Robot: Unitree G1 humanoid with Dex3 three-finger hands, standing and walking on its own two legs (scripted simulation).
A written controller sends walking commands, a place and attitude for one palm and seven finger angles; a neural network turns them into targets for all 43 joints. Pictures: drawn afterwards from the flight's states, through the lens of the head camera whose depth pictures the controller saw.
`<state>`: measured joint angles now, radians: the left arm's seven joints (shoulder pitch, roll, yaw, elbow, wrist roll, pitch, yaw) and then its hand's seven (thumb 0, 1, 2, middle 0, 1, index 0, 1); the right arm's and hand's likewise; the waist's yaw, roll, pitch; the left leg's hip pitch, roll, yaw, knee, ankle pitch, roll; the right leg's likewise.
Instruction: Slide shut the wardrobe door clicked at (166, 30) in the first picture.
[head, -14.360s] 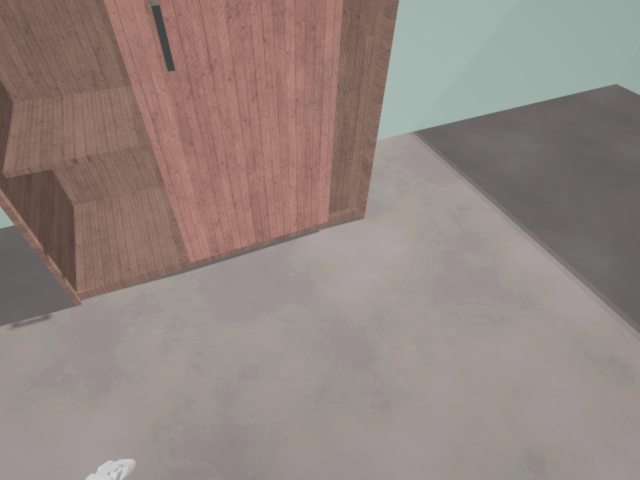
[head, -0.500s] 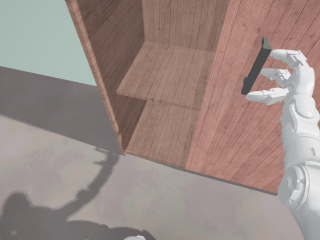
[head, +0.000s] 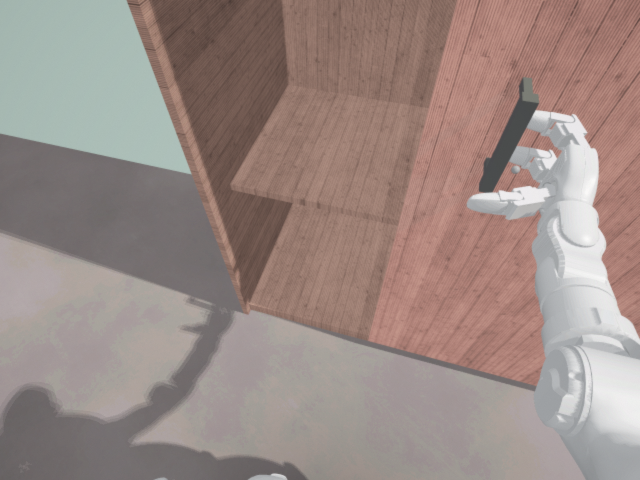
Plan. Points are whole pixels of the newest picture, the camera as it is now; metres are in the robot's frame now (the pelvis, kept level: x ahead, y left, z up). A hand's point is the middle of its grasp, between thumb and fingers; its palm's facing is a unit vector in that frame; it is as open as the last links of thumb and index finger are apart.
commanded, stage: slide the fingers in behind the handle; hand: right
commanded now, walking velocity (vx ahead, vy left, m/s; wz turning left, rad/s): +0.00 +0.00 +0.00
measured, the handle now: (505, 139) +0.54 -0.14 +0.14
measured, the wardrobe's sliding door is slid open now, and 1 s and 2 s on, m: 0.41 0.41 0.41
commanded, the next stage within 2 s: grip the handle and tug to test in 1.22 s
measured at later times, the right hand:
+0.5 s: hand (491, 165) +0.49 -0.12 +0.14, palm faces +0.12 +0.99 +0.01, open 14.0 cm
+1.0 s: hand (482, 160) +0.49 -0.11 +0.14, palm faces +0.12 +0.99 +0.00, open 13.9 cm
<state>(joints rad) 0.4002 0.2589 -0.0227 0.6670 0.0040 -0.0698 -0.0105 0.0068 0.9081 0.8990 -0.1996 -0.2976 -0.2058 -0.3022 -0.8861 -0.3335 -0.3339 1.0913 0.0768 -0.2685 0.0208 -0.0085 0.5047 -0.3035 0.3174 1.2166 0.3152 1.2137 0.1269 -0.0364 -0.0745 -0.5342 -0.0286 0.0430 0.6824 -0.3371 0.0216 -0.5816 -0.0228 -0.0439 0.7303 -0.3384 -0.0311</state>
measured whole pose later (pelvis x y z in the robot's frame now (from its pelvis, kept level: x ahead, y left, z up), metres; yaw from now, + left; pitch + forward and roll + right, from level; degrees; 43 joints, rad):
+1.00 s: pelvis +0.01 +0.02 +0.00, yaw +0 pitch +10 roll +1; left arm 0.39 0.25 -0.01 0.68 0.00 -0.05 -0.02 0.01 0.91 0.90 -0.20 -0.30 -0.21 -0.30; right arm -0.87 -0.27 -0.30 1.06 0.07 -0.27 -0.05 -0.01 0.50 -0.30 0.31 1.21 0.31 1.20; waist 0.12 -0.04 -0.07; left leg -0.50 -0.04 0.04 0.67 -0.34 0.04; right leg -0.53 -0.03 -0.04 0.69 -0.33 -0.01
